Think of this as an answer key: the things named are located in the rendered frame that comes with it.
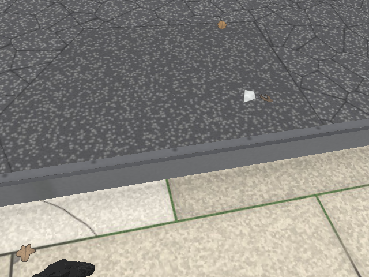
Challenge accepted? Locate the robot left hand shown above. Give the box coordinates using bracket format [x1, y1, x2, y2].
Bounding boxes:
[33, 259, 95, 277]

